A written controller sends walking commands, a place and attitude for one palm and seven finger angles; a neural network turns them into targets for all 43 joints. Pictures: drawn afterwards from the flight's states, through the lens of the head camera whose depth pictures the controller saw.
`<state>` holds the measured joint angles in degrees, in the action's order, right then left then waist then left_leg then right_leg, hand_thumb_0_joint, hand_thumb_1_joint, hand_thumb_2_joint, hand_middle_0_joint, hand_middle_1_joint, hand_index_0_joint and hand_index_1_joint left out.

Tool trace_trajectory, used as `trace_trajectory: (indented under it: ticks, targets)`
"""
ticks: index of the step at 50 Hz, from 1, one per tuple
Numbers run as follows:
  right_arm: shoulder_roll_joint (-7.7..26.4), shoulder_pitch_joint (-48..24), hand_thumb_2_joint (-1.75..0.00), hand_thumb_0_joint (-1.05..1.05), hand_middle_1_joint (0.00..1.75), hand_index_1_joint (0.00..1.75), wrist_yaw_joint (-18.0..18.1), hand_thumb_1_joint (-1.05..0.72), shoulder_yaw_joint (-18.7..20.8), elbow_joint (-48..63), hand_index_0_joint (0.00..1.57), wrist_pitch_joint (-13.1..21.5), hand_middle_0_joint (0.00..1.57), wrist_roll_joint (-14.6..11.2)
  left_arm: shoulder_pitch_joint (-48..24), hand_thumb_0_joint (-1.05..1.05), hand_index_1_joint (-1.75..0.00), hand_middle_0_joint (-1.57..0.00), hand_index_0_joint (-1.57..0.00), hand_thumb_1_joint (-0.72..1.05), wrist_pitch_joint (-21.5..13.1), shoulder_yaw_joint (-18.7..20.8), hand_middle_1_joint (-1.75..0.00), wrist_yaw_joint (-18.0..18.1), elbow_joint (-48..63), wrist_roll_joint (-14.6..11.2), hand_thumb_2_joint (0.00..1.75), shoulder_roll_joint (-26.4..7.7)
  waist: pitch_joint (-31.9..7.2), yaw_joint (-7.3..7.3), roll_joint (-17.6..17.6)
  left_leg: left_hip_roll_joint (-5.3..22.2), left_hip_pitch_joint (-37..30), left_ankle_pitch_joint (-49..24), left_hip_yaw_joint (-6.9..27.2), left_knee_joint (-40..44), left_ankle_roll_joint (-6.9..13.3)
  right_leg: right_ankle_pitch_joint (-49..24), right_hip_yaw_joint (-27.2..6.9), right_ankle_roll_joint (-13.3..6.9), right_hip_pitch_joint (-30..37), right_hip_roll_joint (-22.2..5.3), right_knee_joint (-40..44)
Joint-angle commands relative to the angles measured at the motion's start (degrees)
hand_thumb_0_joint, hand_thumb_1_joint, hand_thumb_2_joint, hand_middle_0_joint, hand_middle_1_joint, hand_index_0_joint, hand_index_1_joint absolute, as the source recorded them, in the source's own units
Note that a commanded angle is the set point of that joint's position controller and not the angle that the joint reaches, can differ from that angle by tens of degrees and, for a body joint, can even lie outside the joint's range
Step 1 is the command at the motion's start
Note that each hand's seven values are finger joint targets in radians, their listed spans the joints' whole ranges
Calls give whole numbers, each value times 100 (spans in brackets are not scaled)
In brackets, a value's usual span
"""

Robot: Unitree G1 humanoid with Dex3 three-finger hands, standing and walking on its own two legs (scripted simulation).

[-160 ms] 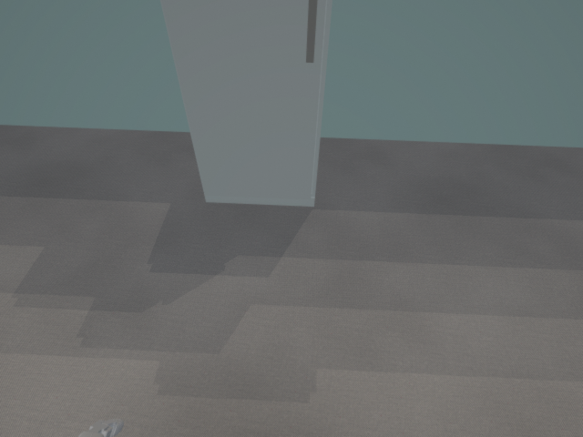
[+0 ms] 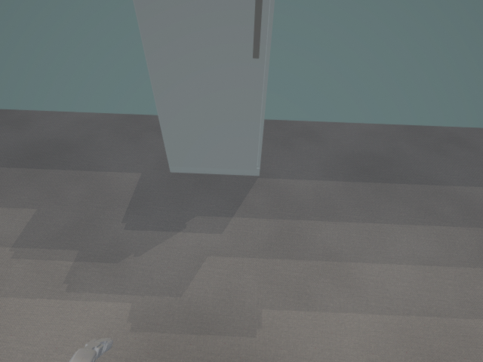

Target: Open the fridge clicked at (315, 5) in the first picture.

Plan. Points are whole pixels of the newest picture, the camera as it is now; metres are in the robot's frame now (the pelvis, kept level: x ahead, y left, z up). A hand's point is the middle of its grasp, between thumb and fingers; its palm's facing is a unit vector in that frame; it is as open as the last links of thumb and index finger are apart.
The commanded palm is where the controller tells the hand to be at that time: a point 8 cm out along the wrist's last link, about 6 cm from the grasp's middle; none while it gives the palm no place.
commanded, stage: stand and wait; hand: right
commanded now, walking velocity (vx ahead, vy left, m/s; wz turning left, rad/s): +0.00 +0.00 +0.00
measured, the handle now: out of the picture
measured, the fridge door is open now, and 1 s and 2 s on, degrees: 0 0 0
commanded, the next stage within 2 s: look at it before walking up in 0.66 s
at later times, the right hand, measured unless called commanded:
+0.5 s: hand out of the picture +0.05 -0.23 -0.15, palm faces -0.03 +0.94 -0.33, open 7.4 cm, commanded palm none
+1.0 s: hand out of the picture +0.07 -0.23 -0.15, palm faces -0.03 +0.95 -0.32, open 7.4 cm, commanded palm none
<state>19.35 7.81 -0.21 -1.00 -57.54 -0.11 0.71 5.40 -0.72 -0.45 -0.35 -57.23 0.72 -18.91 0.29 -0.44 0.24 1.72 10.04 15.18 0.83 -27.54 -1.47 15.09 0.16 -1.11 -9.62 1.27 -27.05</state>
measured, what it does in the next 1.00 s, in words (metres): stands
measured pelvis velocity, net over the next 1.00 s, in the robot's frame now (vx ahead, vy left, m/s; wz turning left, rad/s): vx -0.01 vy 0.02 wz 0.00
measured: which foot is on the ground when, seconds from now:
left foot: down 0.00-1.00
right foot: down 0.00-1.00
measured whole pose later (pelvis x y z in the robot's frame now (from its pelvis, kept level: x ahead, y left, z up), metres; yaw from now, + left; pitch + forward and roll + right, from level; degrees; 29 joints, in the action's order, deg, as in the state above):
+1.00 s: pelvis -0.01 +0.02 +0.01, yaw +0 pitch -2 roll +0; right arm 19.2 8.1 -0.3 -0.7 -61.7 0.6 0.8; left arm 6.7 -0.6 -0.4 -0.5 -63.3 0.3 -19.2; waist 1.7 -0.1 0.4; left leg 0.2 9.3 11.8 0.3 -23.1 -0.1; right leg 11.7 -0.3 0.4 -8.8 -0.2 -22.5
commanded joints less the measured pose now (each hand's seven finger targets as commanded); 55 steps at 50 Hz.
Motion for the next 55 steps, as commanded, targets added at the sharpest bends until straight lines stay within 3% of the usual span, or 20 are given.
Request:
trace_trajectory:
  ticks: [1,17,28,55]
  targets:
    - [1181,-299,-90,0,30,30,94,-90,286,343,20,116,20,2,-262,0,-30,-20,-20,90,-136,314,-30,99,290,13,90,-1209,-199,51,-54,439,17,-867,411,463,312,-1032,-556,-148,-23,-714,647]
    - [1179,-189,-90,0,30,30,91,-90,291,55,20,154,20,-12,-116,0,-30,-20,-20,90,-126,273,-30,92,-84,-22,90,-1194,-235,40,34,495,-88,-675,522,740,338,-807,-601,-89,6,-732,750]
    - [1204,-168,-90,0,30,30,84,-90,278,-72,20,144,20,-5,-28,0,-30,-20,-20,90,-103,256,-30,77,-253,-20,90,-1206,-27,39,42,505,62,-143,620,945,338,-416,-616,-63,-91,-728,885]
    - [1194,-197,-90,0,30,30,84,-90,271,-78,20,177,20,-6,-142,0,-30,-20,-20,90,-122,245,-30,87,-267,-28,90,-1212,-216,35,4,521,-105,-973,557,892,331,-1037,-568,-42,196,-786,867]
